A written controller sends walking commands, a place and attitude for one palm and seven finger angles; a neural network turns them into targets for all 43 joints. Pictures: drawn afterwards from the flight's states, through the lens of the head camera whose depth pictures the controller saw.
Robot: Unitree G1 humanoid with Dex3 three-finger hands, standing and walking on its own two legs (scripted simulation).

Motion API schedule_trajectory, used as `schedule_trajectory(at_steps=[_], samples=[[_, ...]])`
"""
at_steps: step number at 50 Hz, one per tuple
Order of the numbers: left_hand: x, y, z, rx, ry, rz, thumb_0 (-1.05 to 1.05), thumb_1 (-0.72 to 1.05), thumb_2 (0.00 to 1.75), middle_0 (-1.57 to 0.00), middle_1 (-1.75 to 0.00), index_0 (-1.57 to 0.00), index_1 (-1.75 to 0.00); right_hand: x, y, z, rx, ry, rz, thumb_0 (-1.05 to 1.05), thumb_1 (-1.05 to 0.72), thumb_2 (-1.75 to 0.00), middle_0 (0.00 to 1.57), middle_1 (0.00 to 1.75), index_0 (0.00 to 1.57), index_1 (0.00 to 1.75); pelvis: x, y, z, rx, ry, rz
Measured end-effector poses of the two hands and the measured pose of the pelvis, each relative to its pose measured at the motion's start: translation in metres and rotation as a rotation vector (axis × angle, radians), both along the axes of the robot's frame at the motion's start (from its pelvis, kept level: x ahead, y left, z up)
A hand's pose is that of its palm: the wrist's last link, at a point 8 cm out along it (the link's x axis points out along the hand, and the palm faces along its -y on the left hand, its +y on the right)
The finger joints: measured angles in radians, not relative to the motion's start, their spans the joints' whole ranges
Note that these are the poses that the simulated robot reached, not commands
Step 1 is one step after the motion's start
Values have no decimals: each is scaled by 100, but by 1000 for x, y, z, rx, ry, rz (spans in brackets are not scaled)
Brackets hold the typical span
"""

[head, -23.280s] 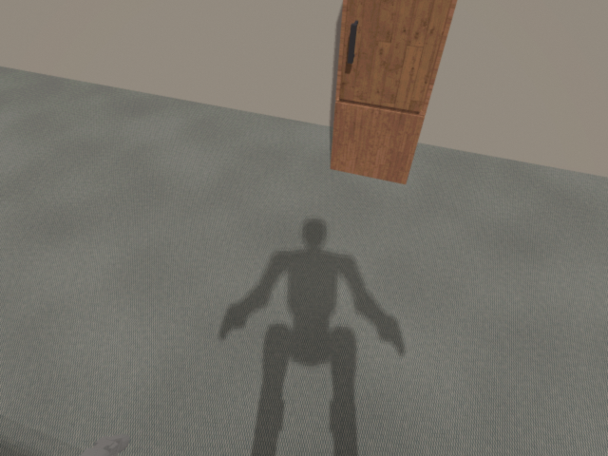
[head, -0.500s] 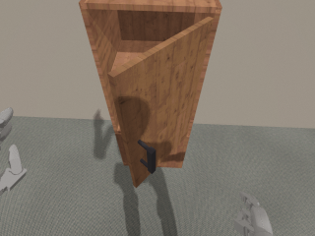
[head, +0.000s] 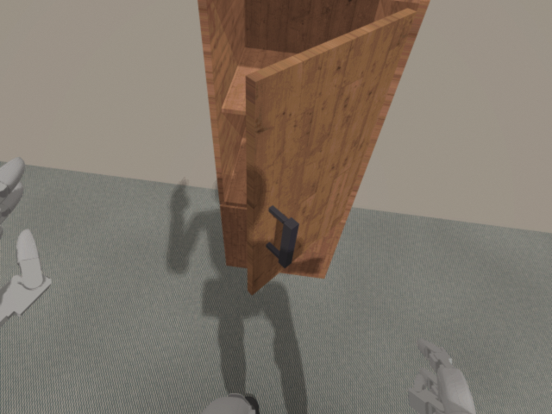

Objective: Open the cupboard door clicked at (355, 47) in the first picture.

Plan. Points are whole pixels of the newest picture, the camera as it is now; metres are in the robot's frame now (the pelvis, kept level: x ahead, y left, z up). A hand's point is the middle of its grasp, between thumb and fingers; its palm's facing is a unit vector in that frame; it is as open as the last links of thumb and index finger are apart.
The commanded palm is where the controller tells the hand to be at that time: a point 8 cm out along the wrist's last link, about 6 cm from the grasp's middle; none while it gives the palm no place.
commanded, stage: step back with the hand held close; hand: left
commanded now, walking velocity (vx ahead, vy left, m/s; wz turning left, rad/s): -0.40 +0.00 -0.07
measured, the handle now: (280, 237) +0.44 +0.02 -0.08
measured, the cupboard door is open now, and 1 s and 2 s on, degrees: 50 50 50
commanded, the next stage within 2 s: stop stepping back and stand still in 0.26 s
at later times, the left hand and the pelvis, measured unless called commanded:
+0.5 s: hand (16, 346) +0.14 +0.23 +0.19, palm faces +0.28 -0.87 -0.41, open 7.5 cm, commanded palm +0.08 +0.28 +0.19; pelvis -0.10 +0.00 -0.01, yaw -8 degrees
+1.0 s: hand out of the picture +0.07 +0.24 +0.19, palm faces +0.28 -0.82 -0.50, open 7.5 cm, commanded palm +0.00 +0.30 +0.19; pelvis -0.17 +0.02 +0.01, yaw -7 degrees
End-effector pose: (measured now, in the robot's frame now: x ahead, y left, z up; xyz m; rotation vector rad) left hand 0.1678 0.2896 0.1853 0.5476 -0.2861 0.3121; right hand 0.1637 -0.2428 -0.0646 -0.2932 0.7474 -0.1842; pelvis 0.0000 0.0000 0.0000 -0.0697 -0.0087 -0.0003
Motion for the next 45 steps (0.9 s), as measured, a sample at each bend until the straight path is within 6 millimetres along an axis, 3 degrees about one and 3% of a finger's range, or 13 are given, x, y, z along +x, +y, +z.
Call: schedule_trajectory(at_steps=[4, 8, 12, 16, 18, 21, 23, 27, 31, 36, 40, 45], samples=[[-6, 16, 10, 64, -19, 8, 1, 88, 90, -22, -30, -21, -30, -11, 8, 7, -10, -17, 1, 1, -91, -90, 21, 30, 21, 30, -15, 4, 4, -22, 4, 12], [-25, 25, 21, 55, -34, 44, 1, 88, 90, -21, -30, -21, -30, -22, 19, 13, 20, -12, 29, 1, -91, -90, 21, 30, 21, 30, -27, 3, 11, -33, 58, 14], [-47, 19, 15, 3, -17, 42, 1, 89, 90, -21, -30, -21, -30, -29, 25, 12, 40, -35, 59, 1, -90, -90, 21, 30, 21, 30, -43, 2, 8, -16, 110, -29], [-62, -1, -1, -1, -18, -17, 1, 89, 90, -21, -30, -20, -30, -43, 25, -2, 61, -75, 82, 1, -90, -90, 21, 30, 21, 30, -77, -3, -8, 52, 125, -100], [-64, -11, -4, -18, -30, -65, 1, 89, 90, -21, -30, -20, -30, -59, 22, -10, 61, -63, 62, 1, -90, -90, 21, 30, 21, 30, -90, -1, -10, 29, 91, -122], [-63, -18, 7, 0, -78, -133, 1, 88, 90, -21, -30, -21, -30, -93, 17, -10, 62, -31, -6, 1, -90, -90, 21, 30, 21, 30, -90, 1, -8, 37, 41, -144], [-61, -18, 14, 8, -119, -165, 1, 88, 90, -21, -30, -21, -30, -116, 11, -7, 51, -45, -74, 1, -90, -90, 21, 30, 21, 30, -91, 2, -9, 33, 11, -142], [-62, -14, 22, -3, -132, -167, 1, 88, 90, -21, -30, -21, -30, -161, -2, 2, 36, -77, -153, 1, -90, -90, 21, 30, 21, 30, -112, 4, -4, 31, -28, -132], [-92, -9, 16, 32, -25, -136, 1, 88, 90, -21, -30, -21, -30, -204, -13, 1, 40, -59, -194, 1, -90, -90, 21, 30, 21, 30, -139, 5, -1, 47, -32, -106], [-138, -2, 9, -12, 31, -97, 1, 88, 90, -21, -30, -21, -30, -253, -19, -1, 6, 95, -243, 1, -91, -90, 21, 30, 21, 30, -144, 9, 12, 94, 20, -157], [-140, 12, 5, -54, -44, -33, 1, 88, 90, -21, -30, -21, -30, -265, -16, -3, -56, 120, -209, 1, -91, -90, 20, 30, 21, 30, -152, 19, 9, 69, 41, -136], [-127, 19, 6, -63, -86, -24, 1, 88, 90, -21, -30, -21, -30, -253, 3, -7, -21, 46, -189, 1, -91, -90, 20, 30, 20, 30, -168, 29, 3, 82, 11, -118]])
